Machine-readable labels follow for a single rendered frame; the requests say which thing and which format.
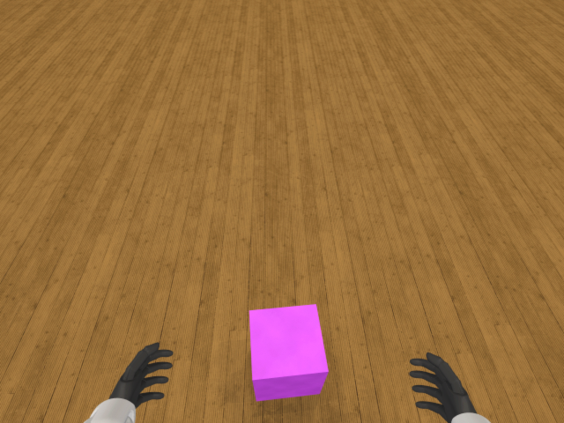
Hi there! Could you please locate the robot left hand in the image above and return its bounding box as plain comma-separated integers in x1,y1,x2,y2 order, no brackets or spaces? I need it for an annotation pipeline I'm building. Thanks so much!
109,342,173,409

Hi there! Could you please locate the robot right hand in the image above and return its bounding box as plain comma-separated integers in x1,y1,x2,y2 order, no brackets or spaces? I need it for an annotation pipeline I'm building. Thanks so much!
409,352,477,423

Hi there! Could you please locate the robot left forearm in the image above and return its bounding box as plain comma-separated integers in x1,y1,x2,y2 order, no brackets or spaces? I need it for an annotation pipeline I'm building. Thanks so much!
84,398,136,423

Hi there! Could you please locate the carton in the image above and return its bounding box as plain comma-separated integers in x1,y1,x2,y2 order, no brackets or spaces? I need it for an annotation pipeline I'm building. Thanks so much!
249,304,329,401

